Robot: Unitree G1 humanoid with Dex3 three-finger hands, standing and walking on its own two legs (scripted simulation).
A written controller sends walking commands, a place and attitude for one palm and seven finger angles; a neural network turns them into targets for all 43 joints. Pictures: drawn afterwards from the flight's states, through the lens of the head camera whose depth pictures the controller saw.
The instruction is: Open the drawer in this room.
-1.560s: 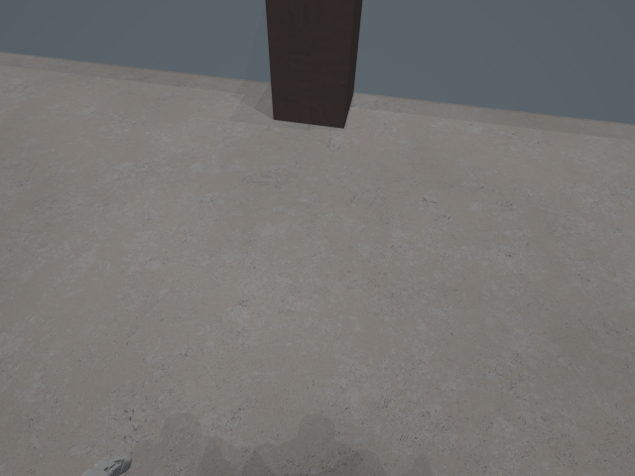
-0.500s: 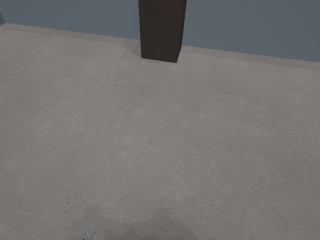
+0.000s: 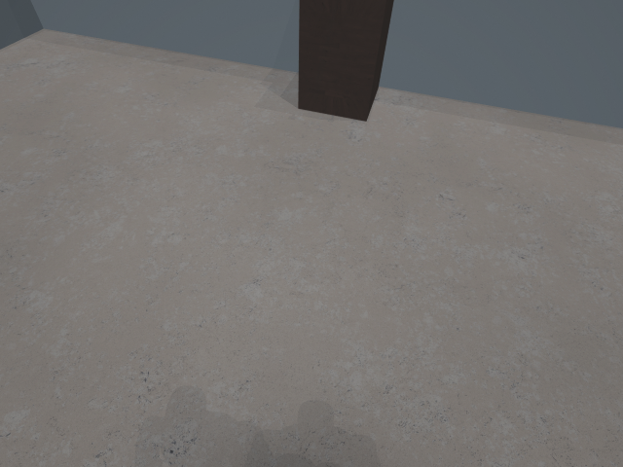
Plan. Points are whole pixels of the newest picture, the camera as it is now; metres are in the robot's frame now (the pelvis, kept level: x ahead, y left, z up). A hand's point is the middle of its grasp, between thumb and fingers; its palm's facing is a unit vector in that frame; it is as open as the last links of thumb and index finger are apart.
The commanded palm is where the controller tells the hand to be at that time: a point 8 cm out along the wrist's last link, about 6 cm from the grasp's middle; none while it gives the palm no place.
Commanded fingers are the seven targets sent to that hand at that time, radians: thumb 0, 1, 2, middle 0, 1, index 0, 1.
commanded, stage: turn or walk to find it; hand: left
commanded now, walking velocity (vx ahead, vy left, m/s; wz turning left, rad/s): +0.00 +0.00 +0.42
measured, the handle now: out of the picture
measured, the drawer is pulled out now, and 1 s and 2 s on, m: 0.00 0.00 0.00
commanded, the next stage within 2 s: stand and wait in 0.06 s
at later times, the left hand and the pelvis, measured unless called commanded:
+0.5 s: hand out of the picture +0.00 +0.19 -0.19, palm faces +0.10 -0.98 -0.16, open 7.3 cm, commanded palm none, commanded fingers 0.00 0.90 0.90 -0.20 -0.30 -0.20 -0.30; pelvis +0.03 +0.01 +0.00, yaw +3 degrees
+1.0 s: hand (191, 459) +0.16 +0.19 -0.17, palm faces +0.10 -0.97 -0.21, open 7.3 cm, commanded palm none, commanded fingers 0.00 0.90 0.90 -0.20 -0.30 -0.20 -0.30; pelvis +0.13 +0.01 +0.00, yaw +5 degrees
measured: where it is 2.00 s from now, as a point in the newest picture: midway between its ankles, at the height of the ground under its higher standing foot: outside the picture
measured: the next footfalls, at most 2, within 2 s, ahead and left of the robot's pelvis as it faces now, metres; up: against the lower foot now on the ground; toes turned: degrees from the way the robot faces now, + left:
right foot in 0.86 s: +0.19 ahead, -0.10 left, +0.00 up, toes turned -2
